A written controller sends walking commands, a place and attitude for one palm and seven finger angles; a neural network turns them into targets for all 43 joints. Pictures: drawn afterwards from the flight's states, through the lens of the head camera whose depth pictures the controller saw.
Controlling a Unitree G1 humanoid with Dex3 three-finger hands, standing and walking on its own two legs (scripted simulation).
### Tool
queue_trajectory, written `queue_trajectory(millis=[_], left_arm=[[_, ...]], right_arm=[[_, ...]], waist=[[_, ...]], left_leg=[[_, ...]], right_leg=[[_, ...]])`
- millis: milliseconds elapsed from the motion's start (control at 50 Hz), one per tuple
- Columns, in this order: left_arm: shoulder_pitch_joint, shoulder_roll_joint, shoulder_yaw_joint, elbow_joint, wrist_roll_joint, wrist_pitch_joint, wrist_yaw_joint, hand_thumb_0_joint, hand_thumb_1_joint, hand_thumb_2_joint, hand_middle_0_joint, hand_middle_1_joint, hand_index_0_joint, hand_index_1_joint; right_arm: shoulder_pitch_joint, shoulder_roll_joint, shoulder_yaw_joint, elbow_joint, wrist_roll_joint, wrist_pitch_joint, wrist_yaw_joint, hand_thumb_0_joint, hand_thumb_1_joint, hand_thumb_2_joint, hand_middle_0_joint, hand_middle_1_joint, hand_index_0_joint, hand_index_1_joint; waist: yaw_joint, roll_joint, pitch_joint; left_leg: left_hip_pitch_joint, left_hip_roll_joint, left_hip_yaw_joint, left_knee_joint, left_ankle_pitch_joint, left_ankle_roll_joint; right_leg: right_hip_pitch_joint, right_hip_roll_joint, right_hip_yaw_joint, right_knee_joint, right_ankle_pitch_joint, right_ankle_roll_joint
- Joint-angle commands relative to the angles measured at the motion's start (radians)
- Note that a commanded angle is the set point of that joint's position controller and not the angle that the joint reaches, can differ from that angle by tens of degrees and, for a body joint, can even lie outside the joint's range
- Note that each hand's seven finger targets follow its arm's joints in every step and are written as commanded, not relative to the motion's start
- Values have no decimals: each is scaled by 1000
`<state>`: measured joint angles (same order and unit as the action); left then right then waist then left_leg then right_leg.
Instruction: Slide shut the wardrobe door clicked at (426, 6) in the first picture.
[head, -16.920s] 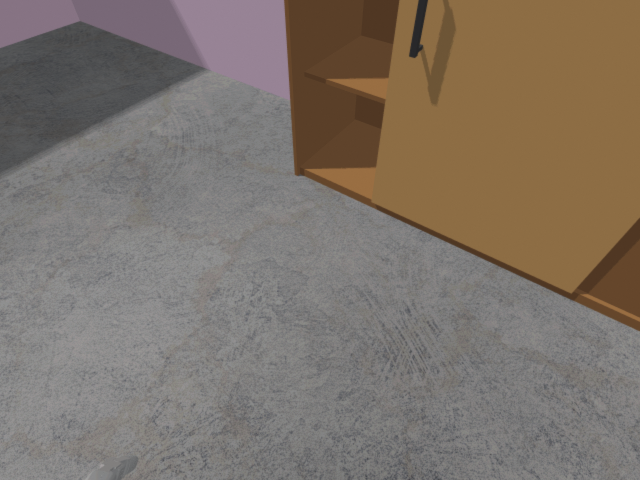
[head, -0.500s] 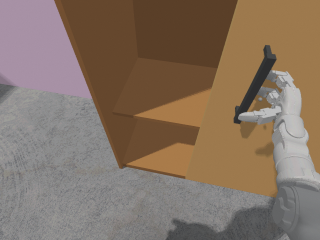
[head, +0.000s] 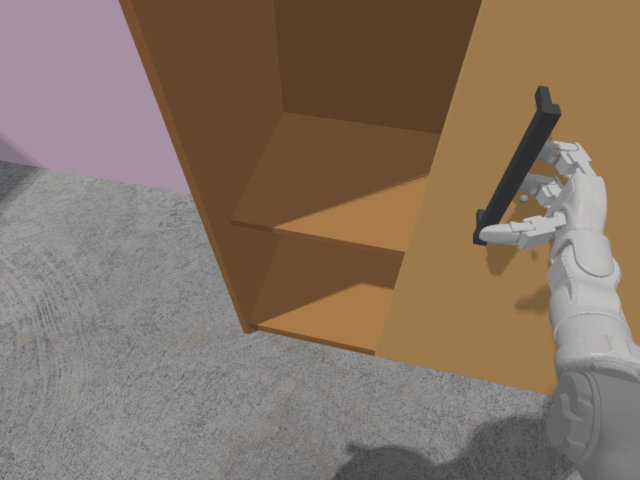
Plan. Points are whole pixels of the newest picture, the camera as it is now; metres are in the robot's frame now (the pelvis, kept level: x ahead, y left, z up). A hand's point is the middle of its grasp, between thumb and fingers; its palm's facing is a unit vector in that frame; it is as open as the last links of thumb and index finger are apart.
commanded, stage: slide the fingers in behind the handle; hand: right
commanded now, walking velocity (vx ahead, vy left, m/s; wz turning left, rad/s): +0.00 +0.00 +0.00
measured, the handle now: (507, 175) +0.51 -0.17 +0.11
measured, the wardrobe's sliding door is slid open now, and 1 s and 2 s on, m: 0.41 0.41 0.41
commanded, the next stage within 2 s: grip the handle and tug to test in 1.48 s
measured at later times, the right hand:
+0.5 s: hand (511, 202) +0.46 -0.16 +0.12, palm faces +0.09 +1.00 +0.00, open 14.0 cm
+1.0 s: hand (490, 195) +0.46 -0.14 +0.12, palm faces +0.09 +1.00 +0.01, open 14.0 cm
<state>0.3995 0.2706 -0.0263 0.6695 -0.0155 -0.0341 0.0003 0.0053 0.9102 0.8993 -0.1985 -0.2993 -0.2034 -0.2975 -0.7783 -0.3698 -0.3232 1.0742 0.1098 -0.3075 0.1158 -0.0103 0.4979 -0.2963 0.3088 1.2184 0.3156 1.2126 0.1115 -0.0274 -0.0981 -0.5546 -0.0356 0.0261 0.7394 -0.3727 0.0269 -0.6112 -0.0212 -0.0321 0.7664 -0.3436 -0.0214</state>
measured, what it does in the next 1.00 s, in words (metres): stands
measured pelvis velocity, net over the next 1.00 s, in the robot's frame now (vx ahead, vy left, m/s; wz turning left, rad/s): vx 0.01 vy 0.00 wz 0.01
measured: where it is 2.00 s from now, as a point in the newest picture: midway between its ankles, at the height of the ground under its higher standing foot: outside the picture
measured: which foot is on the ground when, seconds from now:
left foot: down 0.00-1.00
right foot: down 0.00-1.00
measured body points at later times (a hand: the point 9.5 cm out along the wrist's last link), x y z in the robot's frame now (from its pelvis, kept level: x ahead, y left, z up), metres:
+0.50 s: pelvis +0.01 -0.01 +0.00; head +0.05 -0.01 +0.45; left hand +0.07 +0.25 -0.11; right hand +0.45 -0.21 +0.12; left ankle -0.01 +0.10 -0.71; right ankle +0.02 -0.11 -0.71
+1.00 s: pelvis +0.01 +0.00 +0.00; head +0.04 +0.00 +0.45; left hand +0.05 +0.26 -0.12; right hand +0.45 -0.19 +0.12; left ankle -0.01 +0.10 -0.71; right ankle +0.02 -0.11 -0.71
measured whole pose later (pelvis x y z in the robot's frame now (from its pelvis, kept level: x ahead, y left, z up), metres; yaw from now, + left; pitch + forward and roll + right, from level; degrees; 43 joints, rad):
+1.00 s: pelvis +0.01 +0.00 +0.00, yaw +0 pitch +10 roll +1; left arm 0.37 0.26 -0.02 0.69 -0.01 -0.04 -0.01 0.01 0.91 0.90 -0.20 -0.30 -0.20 -0.30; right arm -0.73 -0.24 -0.26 0.97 0.10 -0.28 -0.01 -0.01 0.50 -0.30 0.30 1.20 0.30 1.20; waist 0.10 -0.03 -0.10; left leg -0.51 -0.03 0.01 0.72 -0.37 0.02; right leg -0.56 -0.02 -0.04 0.73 -0.34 -0.02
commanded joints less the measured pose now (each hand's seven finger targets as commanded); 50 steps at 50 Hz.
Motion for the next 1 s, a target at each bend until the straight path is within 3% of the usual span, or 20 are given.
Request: queue_trajectory(millis=[0,80,120,160,200,260,300,360,400,440,500,560,600,680,700,720,740,800,900,980], left_arm=[[36,147,53,-103,-2,-35,5,0,900,900,-200,-300,-200,-300],[29,145,57,-101,1,-39,6,0,900,900,-200,-300,-200,-300],[26,144,58,-98,3,-41,7,0,900,900,-200,-300,-200,-300],[18,148,58,-103,6,-44,3,0,900,900,-200,-300,-200,-300],[17,139,55,-91,6,-41,4,0,900,900,-200,-300,-200,-300],[13,141,55,-96,6,-38,4,0,900,900,-200,-300,-200,-300],[12,140,56,-100,4,-36,7,0,900,900,-200,-300,-200,-300],[4,133,53,-100,2,-37,5,0,900,900,-200,-300,-200,-300],[6,134,57,-101,2,-38,4,0,900,900,-200,-300,-200,-300],[1,132,60,-104,3,-41,1,0,900,900,-200,-300,-200,-300],[1,130,63,-96,4,-44,-4,0,900,900,-200,-300,-200,-300],[-4,135,59,-84,2,-38,2,0,900,900,-200,-300,-200,-300],[-9,131,56,-86,3,-37,4,0,900,900,-200,-300,-200,-300],[-14,127,51,-87,8,-39,7,0,900,900,-200,-300,-200,-300],[-12,126,51,-86,10,-42,8,0,900,900,-200,-300,-200,-300],[-13,125,52,-88,11,-44,8,0,900,900,-200,-300,-200,-300],[-12,125,53,-88,11,-46,7,0,900,900,-200,-300,-200,-300],[0,126,54,-77,10,-49,1,0,900,900,-200,-300,-200,-300],[5,130,58,-86,10,-44,-4,0,900,900,-200,-300,-200,-300],[-4,123,57,-100,9,-41,-7,0,900,900,-200,-300,-200,-300]], right_arm=[[-432,-151,13,-254,11,-63,-9,0,500,-300,300,1200,300,1200],[-443,-163,-2,-327,8,-69,-46,0,500,-300,300,1200,300,1200],[-455,-163,-1,-353,5,-75,-64,0,500,-300,300,1200,300,1200],[-409,-162,0,-372,5,-73,-80,0,500,-300,300,1200,300,1200],[-425,-135,15,-346,-7,-63,-84,0,500,-300,300,1200,300,1200],[-398,-121,24,-315,-12,-45,-84,0,500,-300,300,1200,300,1200],[-367,-134,6,-314,-9,-35,-80,0,500,-300,300,1200,300,1200],[-397,-78,48,-330,1,-31,-74,0,500,-300,300,1200,300,1200],[-384,-83,41,-353,5,-37,-76,0,500,-300,300,1200,300,1200],[-382,-50,66,-398,7,-45,-80,0,500,-300,300,1200,300,1200],[-372,-1,101,-422,12,-44,-93,0,500,-300,300,1200,300,1200],[-373,-54,61,-358,1,-26,-110,0,500,-300,300,1200,300,1200],[-388,-53,58,-337,-5,-19,-121,0,500,-300,300,1200,300,1200],[-444,-91,42,-366,-23,-44,-137,0,500,-300,300,1200,300,1200],[-459,-86,43,-375,-19,-55,-139,0,500,-300,300,1200,300,1200],[-446,-86,42,-374,-19,-61,-138,0,500,-300,300,1200,300,1200],[-463,-65,62,-389,-17,-68,-135,0,500,-300,300,1200,300,1200],[-454,-22,91,-334,-10,-60,-125,0,500,-300,300,1200,300,1200],[-361,-46,43,-294,-3,-31,-124,0,500,-300,300,1200,300,1200],[-361,-34,57,-342,-8,-38,-133,0,500,-300,300,1200,300,1200]], waist=[[6,-12,-301],[-3,-42,-334],[-1,-18,-340],[-19,-11,-362],[0,-29,-318],[-4,22,-295],[-14,1,-319],[-1,4,-307],[-9,-1,-326],[-9,-36,-355],[-3,-24,-353],[-2,55,-268],[-3,43,-247],[-3,-17,-302],[0,4,-324],[-8,-5,-338],[2,-26,-363],[12,7,-343],[-14,53,-330],[-15,36,-299]], left_leg=[[52,-5,-24,-113,279,-1],[60,-4,-21,-106,294,2],[67,-6,-18,-103,306,0],[85,-4,-18,-101,337,3],[65,-3,-18,-101,325,-1],[80,-2,-15,-107,333,2],[105,1,-21,-105,361,0],[90,0,-19,-110,363,2],[97,0,-15,-104,370,2],[84,-2,-12,-99,375,3],[70,-4,-7,-101,381,1],[80,-2,-11,-117,344,0],[84,3,-19,-124,327,-3],[91,5,-25,-116,310,0],[98,3,-23,-112,323,-1],[108,3,-27,-109,332,0],[102,2,-24,-104,346,0],[81,-2,-16,-105,338,-1],[128,0,-21,-112,378,-3],[141,2,-30,-120,384,-4]], right_leg=[[268,11,52,-78,196,-17],[308,9,58,-80,236,-13],[318,7,61,-82,249,-11],[327,8,61,-81,288,-10],[314,7,56,-82,264,-9],[287,9,54,-86,258,-12],[291,12,44,-86,271,-11],[305,10,46,-83,281,-11],[317,9,51,-84,298,-7],[363,6,57,-79,332,-2],[386,1,63,-76,365,-1],[297,5,57,-92,274,-8],[268,14,46,-97,227,-12],[290,18,48,-92,217,-10],[304,17,51,-91,233,-10],[304,19,49,-87,237,-8],[332,16,49,-84,260,-7],[325,12,57,-83,259,-5],[274,18,38,-87,263,-10],[250,23,26,-92,245,-16]])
